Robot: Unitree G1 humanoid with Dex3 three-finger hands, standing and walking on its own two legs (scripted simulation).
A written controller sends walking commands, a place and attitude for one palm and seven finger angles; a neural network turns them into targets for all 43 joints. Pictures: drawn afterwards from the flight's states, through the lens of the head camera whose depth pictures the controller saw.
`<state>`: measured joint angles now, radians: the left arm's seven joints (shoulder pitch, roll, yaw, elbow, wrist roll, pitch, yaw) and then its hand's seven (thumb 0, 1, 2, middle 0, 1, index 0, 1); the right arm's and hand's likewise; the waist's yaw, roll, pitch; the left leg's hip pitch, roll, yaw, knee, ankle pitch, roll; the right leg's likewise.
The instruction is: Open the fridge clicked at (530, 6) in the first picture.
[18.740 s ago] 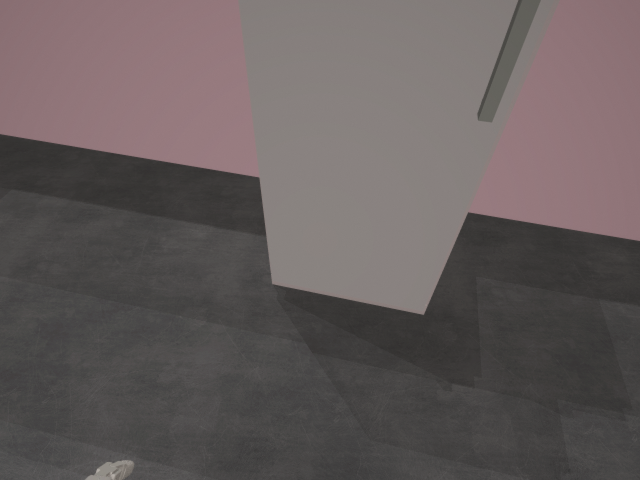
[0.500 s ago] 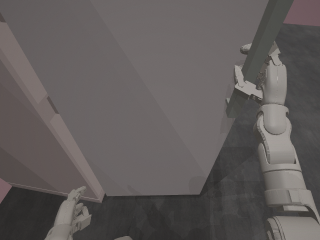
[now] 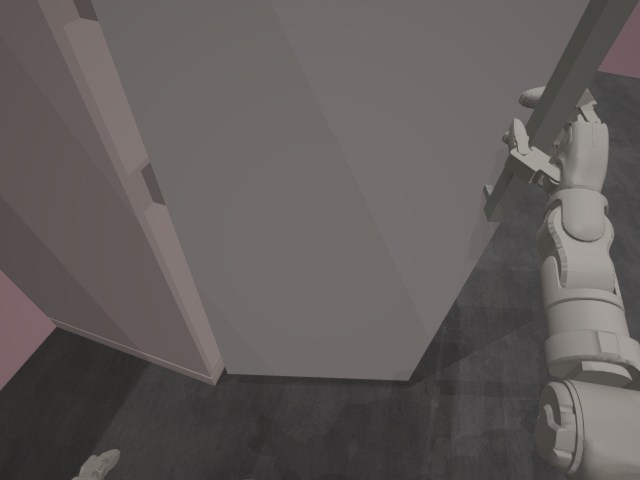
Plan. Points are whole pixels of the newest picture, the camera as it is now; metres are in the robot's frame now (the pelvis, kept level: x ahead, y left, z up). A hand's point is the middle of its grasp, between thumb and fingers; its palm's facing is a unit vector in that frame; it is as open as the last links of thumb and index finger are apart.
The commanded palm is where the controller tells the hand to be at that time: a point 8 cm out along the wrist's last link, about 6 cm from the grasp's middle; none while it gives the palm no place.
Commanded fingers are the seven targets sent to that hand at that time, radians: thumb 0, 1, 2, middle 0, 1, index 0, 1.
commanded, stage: stop walking and hold the door back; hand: right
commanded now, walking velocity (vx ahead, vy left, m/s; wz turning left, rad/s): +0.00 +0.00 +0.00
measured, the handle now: (550, 91) +0.49 -0.17 +0.27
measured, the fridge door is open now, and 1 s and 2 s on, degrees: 73 77 74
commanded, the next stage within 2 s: loosen the grip on the handle in 0.38 s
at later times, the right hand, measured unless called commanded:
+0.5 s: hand (524, 174) +0.42 -0.15 +0.21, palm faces +0.10 +0.99 -0.13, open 6.3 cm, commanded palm +0.39 -0.20 +0.20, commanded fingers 0.00 -0.66 -0.78 0.45 1.40 0.45 1.40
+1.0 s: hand (526, 179) +0.42 -0.15 +0.20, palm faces +0.11 +0.98 -0.14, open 14.2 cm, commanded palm +0.39 -0.20 +0.20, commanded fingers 0.00 0.55 -0.20 0.25 1.15 0.25 1.15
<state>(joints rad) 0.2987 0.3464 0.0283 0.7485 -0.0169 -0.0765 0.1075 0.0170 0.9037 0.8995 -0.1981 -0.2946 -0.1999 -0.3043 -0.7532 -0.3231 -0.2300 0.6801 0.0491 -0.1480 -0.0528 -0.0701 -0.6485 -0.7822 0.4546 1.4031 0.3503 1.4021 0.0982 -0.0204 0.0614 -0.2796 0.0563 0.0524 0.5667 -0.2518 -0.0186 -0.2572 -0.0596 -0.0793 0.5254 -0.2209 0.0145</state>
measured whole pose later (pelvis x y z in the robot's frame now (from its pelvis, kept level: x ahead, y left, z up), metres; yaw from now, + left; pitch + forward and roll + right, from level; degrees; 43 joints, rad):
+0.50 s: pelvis +0.01 -0.02 +0.00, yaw +2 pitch -1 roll +0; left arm 0.14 0.18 -0.03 0.67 -0.01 -0.04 0.08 0.01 0.90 0.90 -0.20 -0.30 -0.20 -0.30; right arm -0.58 -0.23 -0.11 0.38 0.04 -0.18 -0.06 -0.09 -0.64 -0.77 0.47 1.40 0.29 1.38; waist -0.02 -0.02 0.05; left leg -0.28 0.05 0.02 0.54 -0.25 -0.04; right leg -0.28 -0.07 -0.12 0.58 -0.28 0.00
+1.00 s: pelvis +0.00 +0.02 +0.00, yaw +3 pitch +2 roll -1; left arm 0.32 0.28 0.01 0.73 -0.04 -0.12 0.06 0.02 0.90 0.90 -0.20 -0.29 -0.20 -0.30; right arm -0.57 -0.36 -0.24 0.57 0.11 -0.38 0.07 -0.01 0.49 -0.24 0.47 1.30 0.26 1.22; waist 0.02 0.00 -0.01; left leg -0.37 0.00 0.03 0.58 -0.25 0.02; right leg -0.35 -0.06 -0.03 0.57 -0.26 0.02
